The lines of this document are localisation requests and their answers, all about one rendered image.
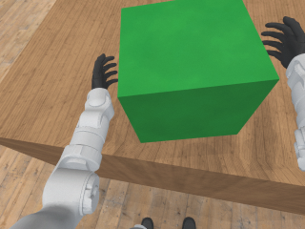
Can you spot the left robot forearm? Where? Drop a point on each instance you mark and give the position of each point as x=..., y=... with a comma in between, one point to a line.
x=84, y=151

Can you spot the carton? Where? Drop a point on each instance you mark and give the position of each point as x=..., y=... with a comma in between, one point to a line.
x=191, y=69

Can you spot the right robot forearm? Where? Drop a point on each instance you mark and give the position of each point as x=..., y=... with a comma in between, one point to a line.
x=296, y=81

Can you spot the robot left foot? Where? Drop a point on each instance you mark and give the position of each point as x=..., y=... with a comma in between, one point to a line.
x=148, y=223

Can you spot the robot right foot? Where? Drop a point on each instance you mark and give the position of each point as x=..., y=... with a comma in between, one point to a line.
x=188, y=223

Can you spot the left robot upper arm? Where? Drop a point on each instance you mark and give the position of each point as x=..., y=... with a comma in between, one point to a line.
x=70, y=195

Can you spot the right robot upper arm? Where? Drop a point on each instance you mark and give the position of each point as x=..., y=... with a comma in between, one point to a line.
x=300, y=147

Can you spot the robot right hand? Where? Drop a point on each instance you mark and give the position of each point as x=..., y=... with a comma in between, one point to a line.
x=292, y=38

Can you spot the robot foot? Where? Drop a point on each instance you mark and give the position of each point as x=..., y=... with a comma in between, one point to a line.
x=148, y=223
x=188, y=223

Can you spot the robot left hand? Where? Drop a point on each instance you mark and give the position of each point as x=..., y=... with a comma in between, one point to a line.
x=99, y=77

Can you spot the pedestal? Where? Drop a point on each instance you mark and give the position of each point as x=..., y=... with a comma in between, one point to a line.
x=44, y=93

